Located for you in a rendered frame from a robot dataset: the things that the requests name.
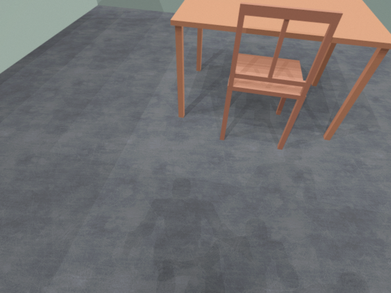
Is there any chair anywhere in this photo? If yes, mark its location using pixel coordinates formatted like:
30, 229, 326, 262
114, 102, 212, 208
220, 2, 343, 150

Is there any table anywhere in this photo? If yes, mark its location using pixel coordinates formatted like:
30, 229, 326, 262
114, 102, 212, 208
170, 0, 391, 140

